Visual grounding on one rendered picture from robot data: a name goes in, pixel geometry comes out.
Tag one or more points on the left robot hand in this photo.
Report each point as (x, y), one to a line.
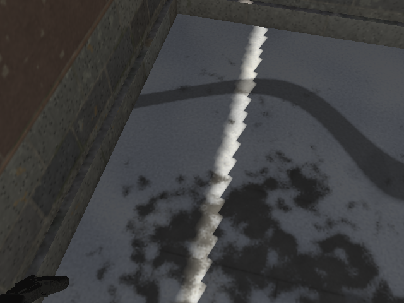
(33, 287)

